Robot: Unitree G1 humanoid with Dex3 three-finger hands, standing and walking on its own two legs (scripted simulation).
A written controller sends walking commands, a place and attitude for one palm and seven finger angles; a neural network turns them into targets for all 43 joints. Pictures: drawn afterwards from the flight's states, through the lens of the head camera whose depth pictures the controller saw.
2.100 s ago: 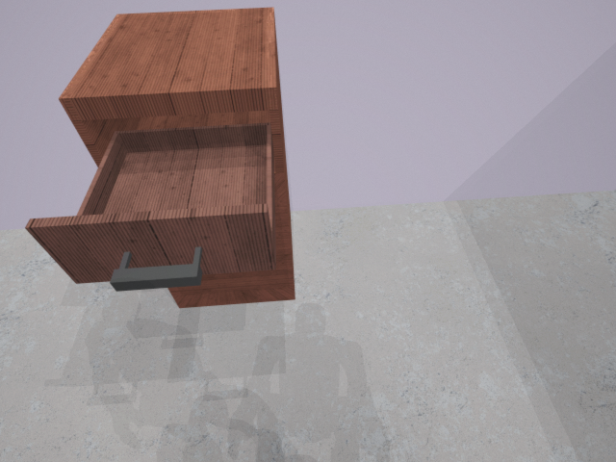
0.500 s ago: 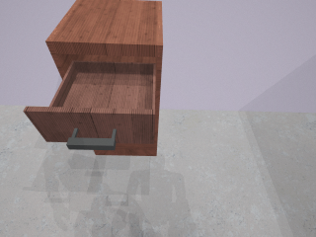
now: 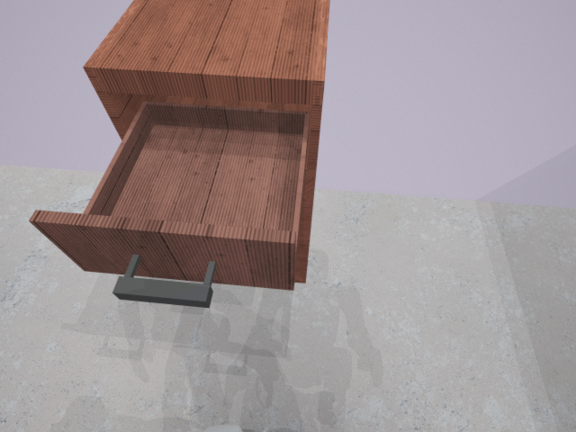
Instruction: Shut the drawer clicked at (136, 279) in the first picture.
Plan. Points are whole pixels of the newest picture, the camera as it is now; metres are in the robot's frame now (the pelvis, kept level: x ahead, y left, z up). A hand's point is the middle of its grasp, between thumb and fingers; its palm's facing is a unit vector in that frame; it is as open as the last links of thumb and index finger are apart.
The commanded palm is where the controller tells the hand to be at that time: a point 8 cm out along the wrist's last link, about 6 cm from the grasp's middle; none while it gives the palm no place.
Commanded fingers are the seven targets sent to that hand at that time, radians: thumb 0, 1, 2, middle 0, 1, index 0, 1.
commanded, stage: come to a stop and stand still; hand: left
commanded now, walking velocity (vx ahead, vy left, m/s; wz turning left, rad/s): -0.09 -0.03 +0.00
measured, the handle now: (168, 278) +0.32 +0.22 -0.04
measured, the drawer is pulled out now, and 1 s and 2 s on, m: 0.30 0.30 0.30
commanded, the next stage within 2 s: look again from close up in 1.10 s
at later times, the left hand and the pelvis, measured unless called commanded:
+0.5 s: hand out of the picture +0.03 +0.16 -0.16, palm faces +0.05 -0.97 -0.23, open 7.3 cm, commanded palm none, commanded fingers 0.00 0.90 0.90 -0.20 -0.30 -0.20 -0.30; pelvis +0.00 -0.01 +0.01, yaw -1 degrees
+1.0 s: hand out of the picture -0.03 +0.23 -0.16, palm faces -0.05 -0.97 -0.23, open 7.4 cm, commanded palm none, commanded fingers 0.00 0.90 0.90 -0.20 -0.30 -0.20 -0.30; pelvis -0.04 +0.04 +0.01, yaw -3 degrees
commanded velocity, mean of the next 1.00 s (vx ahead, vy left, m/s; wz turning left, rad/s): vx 0.00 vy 0.00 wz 0.00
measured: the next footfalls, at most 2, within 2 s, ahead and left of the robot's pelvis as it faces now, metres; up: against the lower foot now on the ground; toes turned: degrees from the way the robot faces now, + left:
left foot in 0.34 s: +0.05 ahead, +0.11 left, +0.00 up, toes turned -2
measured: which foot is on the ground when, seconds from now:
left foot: down 0.00-0.06, up 0.08-0.32, down 0.34-1.00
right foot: down 0.00-1.00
